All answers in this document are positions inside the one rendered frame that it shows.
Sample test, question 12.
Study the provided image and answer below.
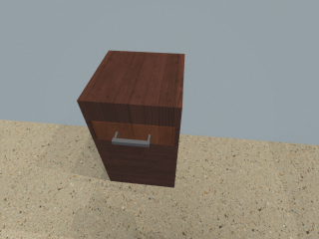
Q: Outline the drawer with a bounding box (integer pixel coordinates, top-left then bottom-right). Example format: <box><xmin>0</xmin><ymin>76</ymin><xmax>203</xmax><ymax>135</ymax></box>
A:
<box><xmin>91</xmin><ymin>120</ymin><xmax>175</xmax><ymax>145</ymax></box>

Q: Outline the cabinet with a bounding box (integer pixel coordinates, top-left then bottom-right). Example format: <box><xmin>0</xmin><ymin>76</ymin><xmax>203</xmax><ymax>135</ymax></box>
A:
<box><xmin>77</xmin><ymin>50</ymin><xmax>185</xmax><ymax>188</ymax></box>

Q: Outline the handle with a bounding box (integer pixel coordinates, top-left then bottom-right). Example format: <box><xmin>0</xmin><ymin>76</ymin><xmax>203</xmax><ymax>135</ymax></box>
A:
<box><xmin>112</xmin><ymin>131</ymin><xmax>151</xmax><ymax>147</ymax></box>

